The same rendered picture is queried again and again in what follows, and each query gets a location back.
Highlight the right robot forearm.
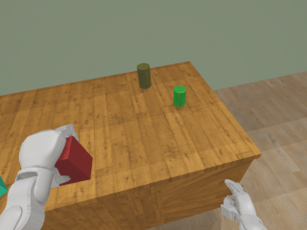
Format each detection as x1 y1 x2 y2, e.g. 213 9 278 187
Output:
239 214 268 230

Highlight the sponge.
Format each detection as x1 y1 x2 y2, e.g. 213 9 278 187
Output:
20 135 93 186

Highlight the robot right hand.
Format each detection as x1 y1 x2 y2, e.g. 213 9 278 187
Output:
221 179 257 223

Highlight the table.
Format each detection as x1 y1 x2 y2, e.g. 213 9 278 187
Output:
0 61 262 230

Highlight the robot left hand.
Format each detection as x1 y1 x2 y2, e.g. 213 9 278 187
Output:
18 124 79 189

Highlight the left robot forearm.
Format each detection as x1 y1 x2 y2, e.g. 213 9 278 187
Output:
0 167 54 230

